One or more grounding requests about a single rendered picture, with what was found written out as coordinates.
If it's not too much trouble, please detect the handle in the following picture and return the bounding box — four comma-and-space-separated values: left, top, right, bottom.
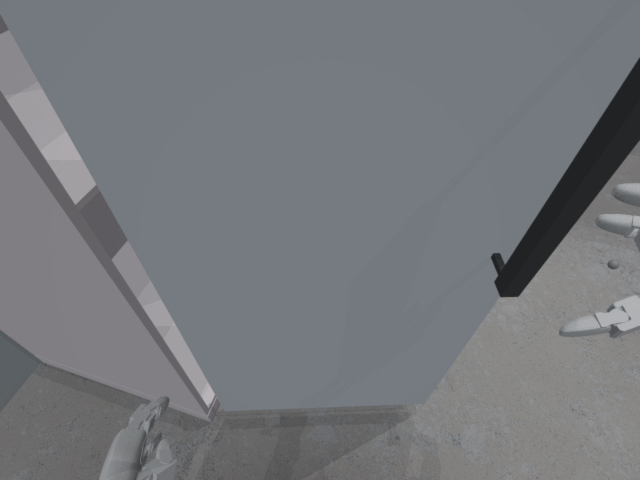
491, 58, 640, 297

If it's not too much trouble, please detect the right robot hand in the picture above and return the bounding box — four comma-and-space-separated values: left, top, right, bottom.
559, 183, 640, 339

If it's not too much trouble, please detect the left robot hand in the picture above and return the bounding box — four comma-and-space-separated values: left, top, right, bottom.
99, 396, 177, 480

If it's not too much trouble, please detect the fridge door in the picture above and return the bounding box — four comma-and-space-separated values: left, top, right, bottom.
0, 0, 640, 411

